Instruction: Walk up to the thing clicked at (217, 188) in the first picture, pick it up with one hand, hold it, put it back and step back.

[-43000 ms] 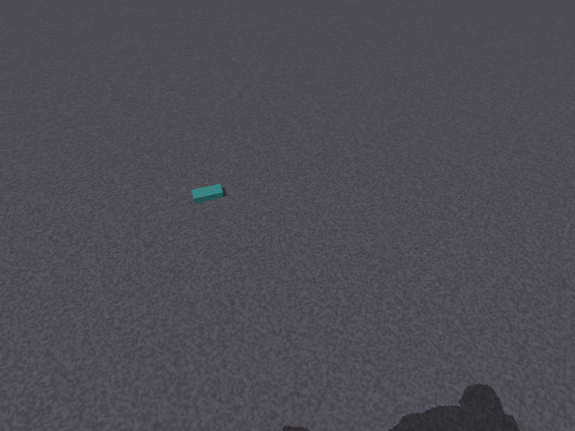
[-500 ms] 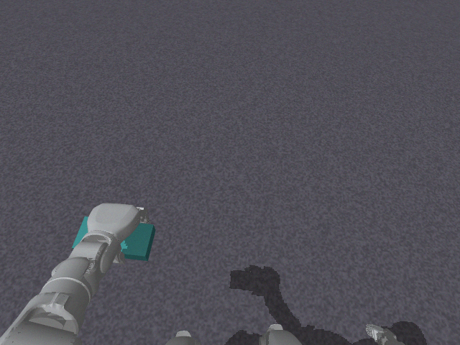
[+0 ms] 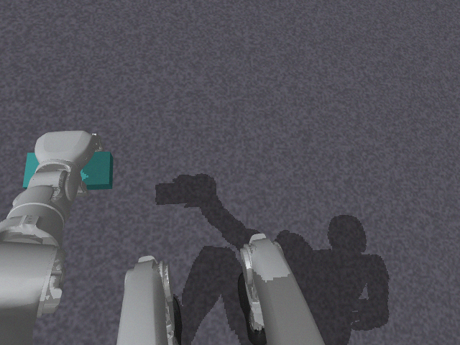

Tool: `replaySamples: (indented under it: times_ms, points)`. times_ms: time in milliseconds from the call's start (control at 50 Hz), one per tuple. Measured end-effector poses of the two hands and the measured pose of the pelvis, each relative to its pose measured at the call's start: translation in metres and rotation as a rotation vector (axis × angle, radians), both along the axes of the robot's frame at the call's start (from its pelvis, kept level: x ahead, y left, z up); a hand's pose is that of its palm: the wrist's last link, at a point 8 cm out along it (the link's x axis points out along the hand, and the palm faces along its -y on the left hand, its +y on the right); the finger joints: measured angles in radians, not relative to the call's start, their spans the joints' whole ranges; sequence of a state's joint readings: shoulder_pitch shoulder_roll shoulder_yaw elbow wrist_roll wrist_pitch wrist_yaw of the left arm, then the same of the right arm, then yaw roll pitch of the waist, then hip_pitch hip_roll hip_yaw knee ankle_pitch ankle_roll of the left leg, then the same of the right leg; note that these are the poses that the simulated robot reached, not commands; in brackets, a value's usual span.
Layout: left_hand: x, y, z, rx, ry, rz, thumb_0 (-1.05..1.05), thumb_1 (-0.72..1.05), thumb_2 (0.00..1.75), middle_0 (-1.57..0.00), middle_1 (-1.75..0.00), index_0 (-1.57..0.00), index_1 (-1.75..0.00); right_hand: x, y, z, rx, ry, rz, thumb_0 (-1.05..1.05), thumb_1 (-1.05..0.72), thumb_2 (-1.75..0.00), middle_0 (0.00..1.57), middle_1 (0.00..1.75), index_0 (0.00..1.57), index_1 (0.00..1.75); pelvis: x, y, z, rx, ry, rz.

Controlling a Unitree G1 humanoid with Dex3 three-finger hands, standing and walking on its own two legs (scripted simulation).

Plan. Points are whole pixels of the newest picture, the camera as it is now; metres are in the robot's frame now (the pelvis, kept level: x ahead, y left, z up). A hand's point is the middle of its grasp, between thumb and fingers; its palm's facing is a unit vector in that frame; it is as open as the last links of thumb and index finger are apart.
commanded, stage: crouch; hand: left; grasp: from above
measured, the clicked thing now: (71, 171) +0.48 +0.24 -0.16
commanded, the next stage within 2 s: lower in 1.28 s
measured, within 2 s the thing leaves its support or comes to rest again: neither
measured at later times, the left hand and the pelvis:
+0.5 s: hand (94, 178) +0.50 +0.23 -0.27, palm faces -0.47 -0.01 -0.88, open 9.4 cm; pelvis +0.00 -0.01 -0.11, yaw -2 degrees
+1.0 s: hand (101, 178) +0.52 +0.23 -0.33, palm faces -0.47 +0.00 -0.88, open 9.4 cm; pelvis -0.01 -0.01 -0.17, yaw -4 degrees
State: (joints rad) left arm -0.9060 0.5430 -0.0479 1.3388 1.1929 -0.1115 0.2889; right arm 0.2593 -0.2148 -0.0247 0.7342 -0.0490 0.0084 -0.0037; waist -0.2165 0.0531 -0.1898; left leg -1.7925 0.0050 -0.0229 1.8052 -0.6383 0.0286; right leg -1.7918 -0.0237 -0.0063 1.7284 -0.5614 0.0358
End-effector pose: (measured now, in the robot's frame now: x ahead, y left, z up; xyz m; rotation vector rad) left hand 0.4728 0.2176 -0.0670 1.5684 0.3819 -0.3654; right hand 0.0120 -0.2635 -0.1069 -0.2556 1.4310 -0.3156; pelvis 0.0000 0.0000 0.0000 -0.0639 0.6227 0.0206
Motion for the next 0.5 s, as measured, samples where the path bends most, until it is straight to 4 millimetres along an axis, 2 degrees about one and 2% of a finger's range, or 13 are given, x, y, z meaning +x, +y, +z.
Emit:
replaySamples:
  times_ms: [120, 240, 360, 500]
  points:
    - [0.013, 0.005, -0.054, -0.022, 0.008, -0.013, -0.01, 0.16, 0.22, -0.75, -0.39, -0.81, -0.32, 0.010, -0.003, -0.033, 0.005, 0.017, 0.061, 0.00, -0.90, -0.89, 0.21, 0.30, 0.21, 0.30, 0.001, -0.002, -0.038, -0.015, 0.054, 0.006]
    - [0.023, 0.011, -0.097, -0.027, -0.008, -0.010, 0.00, 0.15, 0.20, -0.76, -0.38, -0.83, -0.31, 0.022, -0.013, -0.059, 0.001, 0.036, 0.125, 0.00, -0.91, -0.90, 0.21, 0.30, 0.21, 0.30, 0.001, -0.006, -0.069, -0.025, 0.073, 0.010]
    - [0.029, 0.014, -0.124, -0.028, -0.009, 0.013, -0.01, 0.15, 0.22, -0.76, -0.38, -0.83, -0.31, 0.026, -0.020, -0.077, 0.004, 0.047, 0.156, 0.00, -0.91, -0.90, 0.21, 0.30, 0.21, 0.30, 0.000, -0.008, -0.090, -0.031, 0.070, 0.008]
    - [0.037, 0.014, -0.147, -0.026, 0.012, 0.023, -0.01, 0.14, 0.24, -0.76, -0.38, -0.83, -0.31, 0.015, -0.024, -0.094, 0.011, 0.076, 0.154, 0.00, -0.92, -0.90, 0.20, 0.30, 0.20, 0.30, -0.003, -0.009, -0.111, -0.034, 0.057, 0.000]
